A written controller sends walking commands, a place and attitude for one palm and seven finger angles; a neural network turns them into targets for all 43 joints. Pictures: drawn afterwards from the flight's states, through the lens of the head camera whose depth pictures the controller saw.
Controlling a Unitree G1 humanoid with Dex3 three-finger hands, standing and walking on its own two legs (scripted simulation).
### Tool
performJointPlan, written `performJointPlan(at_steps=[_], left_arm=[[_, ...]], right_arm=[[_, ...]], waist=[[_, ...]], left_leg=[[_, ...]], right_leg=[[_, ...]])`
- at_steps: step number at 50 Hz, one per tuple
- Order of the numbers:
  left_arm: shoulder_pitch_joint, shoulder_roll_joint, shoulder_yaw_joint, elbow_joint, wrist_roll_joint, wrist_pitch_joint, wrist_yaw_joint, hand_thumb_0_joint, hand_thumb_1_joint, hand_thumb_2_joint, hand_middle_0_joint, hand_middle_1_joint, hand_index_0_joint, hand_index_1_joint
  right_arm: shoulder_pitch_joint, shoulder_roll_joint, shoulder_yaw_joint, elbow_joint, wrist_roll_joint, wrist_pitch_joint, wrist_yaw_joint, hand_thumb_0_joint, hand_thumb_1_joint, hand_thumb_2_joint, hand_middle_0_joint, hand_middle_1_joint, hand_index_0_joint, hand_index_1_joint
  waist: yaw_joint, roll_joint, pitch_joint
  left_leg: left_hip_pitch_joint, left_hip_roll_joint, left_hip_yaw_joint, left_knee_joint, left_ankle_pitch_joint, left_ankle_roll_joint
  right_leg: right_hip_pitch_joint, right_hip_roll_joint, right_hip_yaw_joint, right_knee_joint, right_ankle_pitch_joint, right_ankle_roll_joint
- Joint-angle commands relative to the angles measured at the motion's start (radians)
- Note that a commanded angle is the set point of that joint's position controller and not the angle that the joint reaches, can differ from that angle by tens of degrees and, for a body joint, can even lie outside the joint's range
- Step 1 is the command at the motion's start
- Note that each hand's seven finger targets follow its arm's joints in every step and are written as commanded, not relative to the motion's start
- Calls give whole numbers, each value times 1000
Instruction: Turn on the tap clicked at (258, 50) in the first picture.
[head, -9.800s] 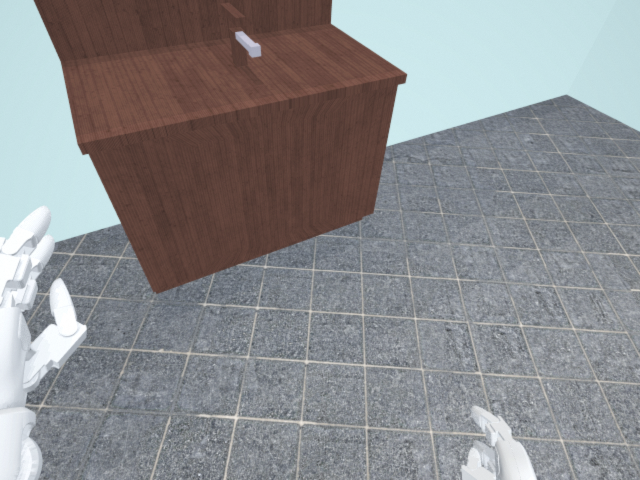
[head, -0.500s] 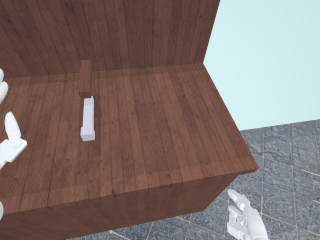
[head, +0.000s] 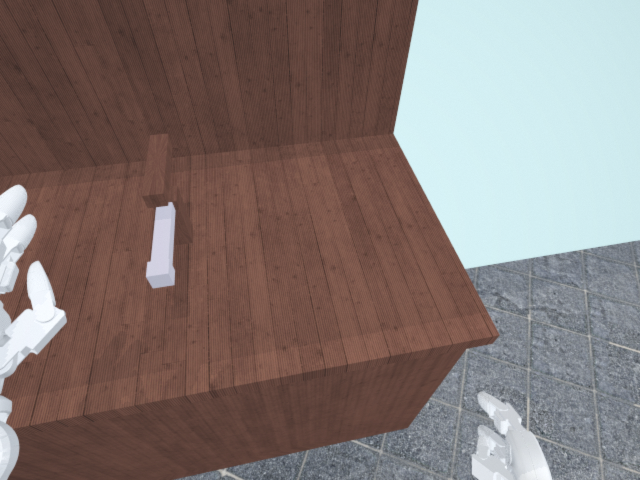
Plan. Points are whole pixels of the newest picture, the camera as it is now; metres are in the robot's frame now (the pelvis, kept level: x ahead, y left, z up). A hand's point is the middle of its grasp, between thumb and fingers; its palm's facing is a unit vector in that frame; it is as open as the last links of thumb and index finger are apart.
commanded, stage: come to a stop and stand still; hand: left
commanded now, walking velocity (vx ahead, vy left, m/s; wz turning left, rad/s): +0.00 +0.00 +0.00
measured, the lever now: (161, 273) +0.35 +0.25 +0.04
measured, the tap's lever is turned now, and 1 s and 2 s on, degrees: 0 0 0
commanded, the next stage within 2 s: look again from close up in 0.32 s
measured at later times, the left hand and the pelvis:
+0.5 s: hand (47, 348) +0.19 +0.25 +0.16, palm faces +0.39 -0.86 -0.32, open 7.4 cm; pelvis -0.02 +0.00 +0.00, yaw +0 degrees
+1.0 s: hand (50, 335) +0.20 +0.26 +0.16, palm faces +0.38 -0.87 -0.32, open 7.5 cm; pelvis -0.02 +0.00 +0.00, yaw -2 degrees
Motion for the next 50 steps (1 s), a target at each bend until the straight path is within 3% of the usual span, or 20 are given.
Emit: performJointPlan(at_steps=[1,5,6,10,11,15,19,20,22,25,30,34,36,40,44,45,46,50], left_arm=[[-62,159,75,-201,5,-63,11,0,900,900,-200,-300,-200,-300],[-76,217,119,-243,7,-63,19,0,900,900,-200,-300,-200,-300],[-60,193,102,-236,7,-66,19,0,900,900,-200,-300,-200,-300],[-56,218,130,-236,2,-62,21,0,900,900,-200,-300,-200,-300],[-48,184,106,-218,0,-63,18,0,900,900,-200,-300,-200,-300],[-53,184,100,-202,0,-61,16,0,900,900,-200,-300,-200,-300],[-71,165,77,-182,1,-58,15,0,900,900,-200,-300,-200,-300],[-77,173,82,-186,2,-58,15,0,900,900,-200,-300,-200,-300],[-77,162,71,-183,5,-58,15,0,900,900,-200,-300,-200,-300],[-103,185,81,-222,9,-59,16,0,900,900,-200,-300,-200,-300],[-97,194,97,-242,13,-58,18,0,900,900,-200,-300,-200,-300],[-76,170,83,-234,10,-55,16,0,900,900,-200,-300,-200,-300],[-66,160,78,-237,12,-57,15,0,900,900,-200,-300,-200,-300],[-56,172,93,-226,10,-50,15,0,900,900,-200,-300,-200,-300],[-82,152,83,-243,4,-57,9,0,900,900,-200,-300,-200,-300],[-91,173,101,-255,5,-58,9,0,900,900,-200,-300,-200,-300],[-92,149,83,-255,6,-62,7,0,900,900,-200,-300,-200,-300],[-118,166,91,-309,11,-65,5,0,900,900,-200,-300,-200,-300]], right_arm=[[-83,-106,-35,-157,0,-65,-8,0,-900,-900,200,300,200,300],[-104,-107,-33,-157,3,-72,-8,0,-900,-900,200,300,200,300],[-85,-101,-31,-154,-2,-72,-10,0,-900,-900,200,300,200,300],[-97,-101,-32,-151,1,-77,-11,0,-900,-900,200,300,200,300],[-82,-99,-31,-152,-1,-77,-12,0,-900,-900,200,300,200,300],[-93,-104,-32,-151,3,-83,-13,0,-900,-900,200,300,200,300],[-72,-103,-32,-154,1,-86,-15,0,-900,-900,200,300,200,300],[-94,-106,-32,-150,4,-87,-15,0,-900,-900,200,300,200,300],[-77,-103,-31,-154,0,-86,-14,0,-900,-900,200,300,200,300],[-90,-108,-30,-150,0,-87,-13,0,-900,-900,200,300,200,300],[-87,-104,-31,-151,-5,-88,-11,0,-900,-900,200,300,200,300],[-78,-101,-33,-156,-6,-86,-12,0,-900,-900,200,300,200,300],[-83,-103,-33,-154,-6,-85,-10,0,-900,-900,200,300,200,300],[-97,-103,-36,-153,-2,-82,-10,0,-900,-900,200,300,200,300],[-80,-96,-41,-158,-3,-75,-9,0,-900,-900,200,300,200,300],[-99,-94,-42,-159,-1,-74,-8,0,-900,-900,200,300,200,300],[-85,-90,-43,-159,-4,-72,-8,0,-900,-900,200,300,200,300],[-94,-87,-47,-172,-6,-67,3,0,-900,-900,200,300,200,300]], waist=[[0,-6,-153],[-2,48,-146],[-2,52,-148],[-3,44,-147],[-3,35,-140],[-4,38,-127],[-1,-7,-118],[-3,29,-112],[-1,8,-116],[-4,49,-113],[-2,68,-120],[1,39,-123],[-2,62,-129],[0,39,-129],[4,38,-116],[4,66,-118],[5,69,-120],[12,133,-146]], left_leg=[[-47,76,-78,-89,56,-16],[-53,74,-90,-85,17,-14],[-66,75,-86,-83,12,-12],[-56,74,-95,-82,6,-14],[-66,76,-93,-89,-6,-14],[-63,76,-98,-100,-33,-10],[-76,75,-95,-104,-43,-9],[-69,76,-95,-113,-51,-6],[-79,77,-97,-115,-52,-6],[-78,79,-106,-120,-70,-4],[-90,83,-117,-125,-55,-7],[-83,80,-112,-113,-31,-10],[-80,86,-115,-124,-28,-12],[-70,83,-112,-123,-10,-14],[-74,122,-126,-139,3,-31],[-70,135,-130,-151,-9,-33],[-84,152,-135,-161,-13,-34],[-92,195,-145,-168,6,-38]], right_leg=[[133,-69,97,-82,4,-5],[115,-73,121,-97,-39,-9],[126,-73,112,-97,-43,-10],[108,-76,120,-108,-61,-13],[109,-74,112,-111,-79,-11],[92,-72,114,-122,-112,-11],[95,-73,108,-131,-127,-5],[88,-70,110,-130,-128,-5],[101,-67,103,-124,-120,-3],[96,-66,110,-120,-128,-5],[119,-62,109,-104,-93,-6],[121,-68,112,-111,-80,-7],[130,-63,99,-96,-64,-7],[132,-64,103,-101,-46,-5],[100,-37,111,-60,-21,1],[91,-26,114,-38,-20,3],[97,-18,110,-13,-10,5],[95,0,127,76,19,8]])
